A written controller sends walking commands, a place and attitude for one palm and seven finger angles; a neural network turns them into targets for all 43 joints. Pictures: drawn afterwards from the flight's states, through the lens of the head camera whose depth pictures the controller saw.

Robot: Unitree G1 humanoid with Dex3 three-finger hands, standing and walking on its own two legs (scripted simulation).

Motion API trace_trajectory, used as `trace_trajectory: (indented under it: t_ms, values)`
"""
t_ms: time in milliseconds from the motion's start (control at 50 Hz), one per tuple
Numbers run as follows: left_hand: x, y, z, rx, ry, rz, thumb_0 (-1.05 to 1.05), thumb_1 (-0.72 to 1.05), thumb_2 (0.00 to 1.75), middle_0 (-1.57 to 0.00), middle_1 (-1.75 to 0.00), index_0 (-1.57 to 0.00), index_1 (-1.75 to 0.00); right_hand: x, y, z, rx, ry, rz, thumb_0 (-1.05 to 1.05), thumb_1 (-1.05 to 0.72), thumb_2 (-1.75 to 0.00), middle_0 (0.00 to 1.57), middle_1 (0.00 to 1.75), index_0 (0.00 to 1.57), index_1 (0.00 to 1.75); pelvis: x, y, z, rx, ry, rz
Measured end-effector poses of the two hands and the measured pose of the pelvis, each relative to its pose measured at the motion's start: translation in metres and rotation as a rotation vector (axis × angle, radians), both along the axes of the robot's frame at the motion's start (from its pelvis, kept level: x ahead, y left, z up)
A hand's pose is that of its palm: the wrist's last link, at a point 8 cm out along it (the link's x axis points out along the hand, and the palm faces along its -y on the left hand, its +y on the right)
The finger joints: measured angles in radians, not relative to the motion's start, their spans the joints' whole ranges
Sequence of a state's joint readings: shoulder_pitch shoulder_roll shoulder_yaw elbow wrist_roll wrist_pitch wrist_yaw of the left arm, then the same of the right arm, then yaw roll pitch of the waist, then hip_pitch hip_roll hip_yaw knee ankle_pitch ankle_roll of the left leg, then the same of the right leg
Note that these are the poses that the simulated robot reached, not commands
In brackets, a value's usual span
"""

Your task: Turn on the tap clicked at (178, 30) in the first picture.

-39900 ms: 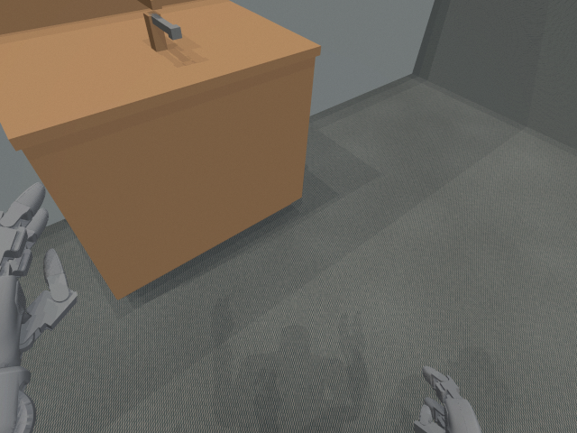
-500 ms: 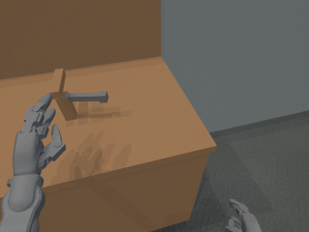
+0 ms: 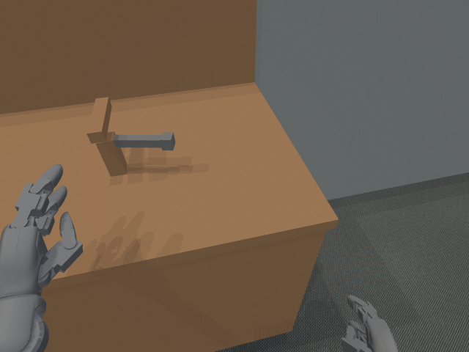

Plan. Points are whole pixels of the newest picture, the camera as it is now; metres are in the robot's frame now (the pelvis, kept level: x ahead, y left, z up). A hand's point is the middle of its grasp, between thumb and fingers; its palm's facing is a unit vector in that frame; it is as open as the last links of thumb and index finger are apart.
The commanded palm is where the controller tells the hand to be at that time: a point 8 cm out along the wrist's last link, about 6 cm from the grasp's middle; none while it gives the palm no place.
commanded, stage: draw the hand back beside the body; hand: left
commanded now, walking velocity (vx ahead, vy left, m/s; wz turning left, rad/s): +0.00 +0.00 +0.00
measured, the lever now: (167, 141) +0.49 +0.21 +0.11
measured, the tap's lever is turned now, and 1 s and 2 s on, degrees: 75 75 75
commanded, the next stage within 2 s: step back with the hand held close in 0.04 s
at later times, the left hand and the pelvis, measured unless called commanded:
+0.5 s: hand (97, 256) +0.20 +0.22 +0.13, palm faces +0.23 -0.87 -0.43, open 7.4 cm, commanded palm +0.15 +0.28 +0.17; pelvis -0.02 +0.00 +0.00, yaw -3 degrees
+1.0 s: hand (52, 287) +0.15 +0.25 +0.14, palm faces +0.37 -0.84 -0.39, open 7.4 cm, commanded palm +0.09 +0.29 +0.17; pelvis -0.07 +0.02 -0.02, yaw +0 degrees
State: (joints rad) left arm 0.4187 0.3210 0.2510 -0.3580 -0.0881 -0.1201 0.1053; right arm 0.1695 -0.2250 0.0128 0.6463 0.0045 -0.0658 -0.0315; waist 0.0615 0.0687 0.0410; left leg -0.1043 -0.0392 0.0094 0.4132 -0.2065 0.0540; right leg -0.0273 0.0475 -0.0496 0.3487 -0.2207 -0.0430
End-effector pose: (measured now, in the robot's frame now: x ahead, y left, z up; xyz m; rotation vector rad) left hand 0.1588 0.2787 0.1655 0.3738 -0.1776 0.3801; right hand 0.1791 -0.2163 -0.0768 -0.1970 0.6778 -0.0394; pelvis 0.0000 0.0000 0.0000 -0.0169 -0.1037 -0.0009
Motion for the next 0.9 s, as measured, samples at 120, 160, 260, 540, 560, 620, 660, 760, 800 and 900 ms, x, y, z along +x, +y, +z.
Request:
trace_trajectory:
  t_ms: [120, 160, 260, 540, 560, 620, 660, 760, 800, 900]
  values:
    - [0.002, -0.008, 0.0, 0.002, 0.0, -0.025, 0.02, 0.89, 0.9, -0.21, -0.3, -0.2, -0.3, -0.003, -0.003, 0.002, 0.004, -0.013, -0.007, 0.02, -0.9, -0.9, 0.2, 0.3, 0.2, 0.3, 0.0, -0.003, 0.0, 0.001, -0.002, -0.005]
    - [0.002, -0.01, 0.002, 0.009, -0.004, -0.031, 0.02, 0.89, 0.9, -0.21, -0.3, -0.2, -0.3, -0.004, -0.005, 0.002, 0.003, -0.013, -0.011, 0.02, -0.9, -0.9, 0.2, 0.3, 0.2, 0.3, 0.0, -0.004, 0.0, 0.001, -0.003, -0.006]
    - [0.009, -0.003, 0.024, 0.094, -0.07, -0.031, 0.02, 0.89, 0.9, -0.22, -0.3, -0.21, -0.3, -0.007, -0.01, -0.001, -0.008, 0.003, -0.022, 0.02, -0.9, -0.9, 0.2, 0.3, 0.2, 0.3, -0.004, -0.006, -0.001, -0.006, 0.022, -0.015]
    - [0.001, -0.012, -0.013, 0.093, 0.115, -0.132, 0.02, 0.89, 0.9, -0.22, -0.3, -0.21, -0.3, -0.047, -0.025, -0.008, -0.051, 0.073, -0.142, 0.02, -0.9, -0.9, 0.2, 0.3, 0.2, 0.3, -0.026, 0.004, -0.006, 0.004, 0.099, -0.045]
    - [-0.002, -0.01, -0.011, 0.103, 0.101, -0.129, 0.02, 0.89, 0.9, -0.22, -0.3, -0.21, -0.3, -0.051, -0.025, -0.008, -0.058, 0.08, -0.142, 0.02, -0.9, -0.9, 0.2, 0.3, 0.2, 0.3, -0.029, 0.005, -0.007, 0.002, 0.1, -0.043]
    - [-0.011, -0.001, -0.002, 0.129, 0.047, -0.109, 0.02, 0.89, 0.9, -0.22, -0.3, -0.21, -0.3, -0.06, -0.022, -0.009, -0.073, 0.088, -0.139, 0.02, -0.9, -0.9, 0.2, 0.3, 0.2, 0.3, -0.038, 0.008, -0.009, -0.004, 0.105, -0.038]
    - [-0.017, 0.004, 0.003, 0.141, 0.017, -0.094, 0.02, 0.89, 0.9, -0.22, -0.3, -0.21, -0.3, -0.066, -0.02, -0.01, -0.077, 0.086, -0.137, 0.02, -0.9, -0.9, 0.2, 0.3, 0.2, 0.3, -0.043, 0.01, -0.01, -0.006, 0.107, -0.037]
    - [-0.03, 0.013, 0.006, 0.153, -0.002, -0.064, 0.02, 0.89, 0.9, -0.21, -0.3, -0.21, -0.3, -0.077, -0.009, -0.012, -0.065, 0.069, -0.133, 0.02, -0.9, -0.9, 0.2, 0.3, 0.2, 0.3, -0.053, 0.018, -0.013, -0.003, 0.11, -0.037]
    - [-0.035, 0.014, 0.003, 0.155, 0.009, -0.052, 0.02, 0.89, 0.9, -0.21, -0.3, -0.21, -0.3, -0.08, -0.004, -0.015, -0.054, 0.063, -0.13, 0.02, -0.9, -0.9, 0.2, 0.3, 0.2, 0.3, -0.057, 0.019, -0.013, -0.001, 0.108, -0.036]
    - [-0.045, 0.016, -0.003, 0.15, 0.021, -0.021, 0.02, 0.89, 0.9, -0.21, -0.3, -0.21, -0.3, -0.087, 0.004, -0.022, -0.031, 0.07, -0.107, 0.02, -0.9, -0.9, 0.2, 0.3, 0.2, 0.3, -0.064, 0.016, -0.016, 0.008, 0.1, -0.021]
